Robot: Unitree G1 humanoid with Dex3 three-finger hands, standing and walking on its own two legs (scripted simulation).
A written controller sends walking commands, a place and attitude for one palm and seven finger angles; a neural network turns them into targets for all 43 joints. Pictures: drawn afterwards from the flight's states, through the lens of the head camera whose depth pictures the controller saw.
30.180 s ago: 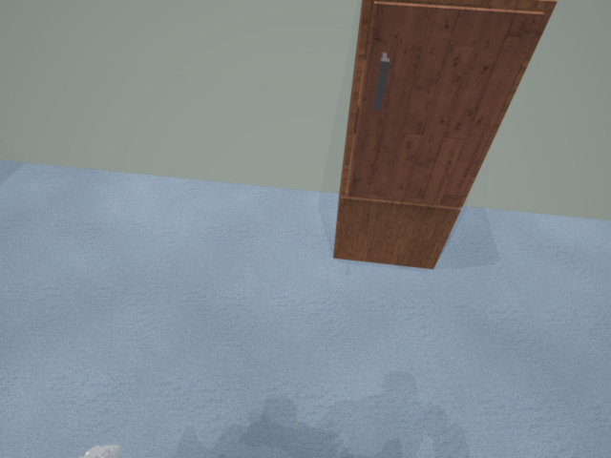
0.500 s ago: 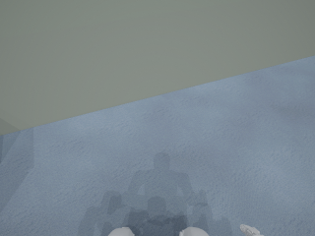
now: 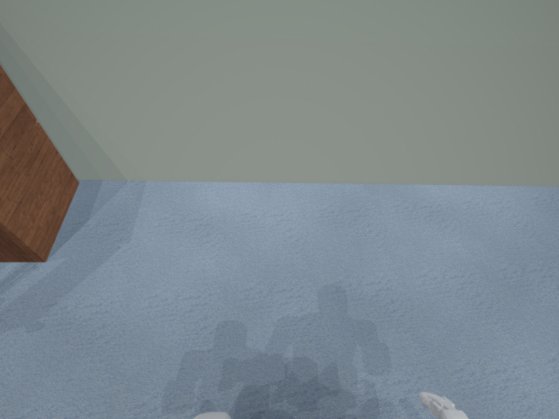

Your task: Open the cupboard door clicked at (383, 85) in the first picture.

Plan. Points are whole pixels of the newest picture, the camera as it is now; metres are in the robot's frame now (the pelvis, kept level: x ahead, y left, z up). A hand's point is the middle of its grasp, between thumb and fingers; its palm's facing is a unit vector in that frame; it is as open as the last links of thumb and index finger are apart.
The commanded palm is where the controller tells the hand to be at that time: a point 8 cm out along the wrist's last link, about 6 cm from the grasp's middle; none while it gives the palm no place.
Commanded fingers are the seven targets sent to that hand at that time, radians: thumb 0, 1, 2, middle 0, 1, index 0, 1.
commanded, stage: turn to face it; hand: left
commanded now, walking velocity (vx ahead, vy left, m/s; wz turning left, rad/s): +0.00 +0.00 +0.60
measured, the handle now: out of the picture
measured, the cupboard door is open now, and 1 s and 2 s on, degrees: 53 53 53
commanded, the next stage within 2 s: take the last steps up to it in 1.62 s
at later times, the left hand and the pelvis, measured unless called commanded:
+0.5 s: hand out of the picture +0.02 +0.16 -0.14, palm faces +0.29 -0.92 -0.24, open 7.4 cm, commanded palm none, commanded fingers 0.00 0.90 0.90 -0.20 -0.30 -0.20 -0.30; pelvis +0.00 -0.05 +0.02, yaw +18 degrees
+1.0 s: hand out of the picture -0.03 +0.17 -0.14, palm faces +0.57 -0.77 -0.30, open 7.4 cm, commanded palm none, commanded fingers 0.00 0.90 0.90 -0.20 -0.30 -0.20 -0.30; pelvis +0.00 -0.07 +0.01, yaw +36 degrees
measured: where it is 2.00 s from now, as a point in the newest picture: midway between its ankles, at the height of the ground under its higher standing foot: outside the picture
